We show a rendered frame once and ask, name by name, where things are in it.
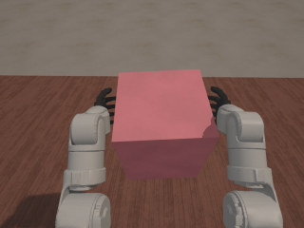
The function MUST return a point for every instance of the right robot hand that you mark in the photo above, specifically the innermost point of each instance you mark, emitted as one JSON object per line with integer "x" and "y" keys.
{"x": 221, "y": 100}

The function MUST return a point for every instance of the robot right upper arm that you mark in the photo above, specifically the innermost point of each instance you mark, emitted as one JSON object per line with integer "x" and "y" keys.
{"x": 250, "y": 209}

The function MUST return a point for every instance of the left robot forearm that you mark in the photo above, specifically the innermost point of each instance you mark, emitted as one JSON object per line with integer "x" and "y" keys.
{"x": 86, "y": 156}

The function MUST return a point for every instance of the carton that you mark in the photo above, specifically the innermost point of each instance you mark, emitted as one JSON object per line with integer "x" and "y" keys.
{"x": 164, "y": 127}

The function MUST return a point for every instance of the right robot forearm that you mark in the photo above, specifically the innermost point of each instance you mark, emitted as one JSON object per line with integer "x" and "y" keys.
{"x": 245, "y": 140}

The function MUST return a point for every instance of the robot left upper arm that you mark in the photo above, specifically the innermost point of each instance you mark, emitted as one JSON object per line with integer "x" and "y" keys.
{"x": 84, "y": 210}

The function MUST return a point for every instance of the left robot hand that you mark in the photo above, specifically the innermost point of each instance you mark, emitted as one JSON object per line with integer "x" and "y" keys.
{"x": 101, "y": 100}

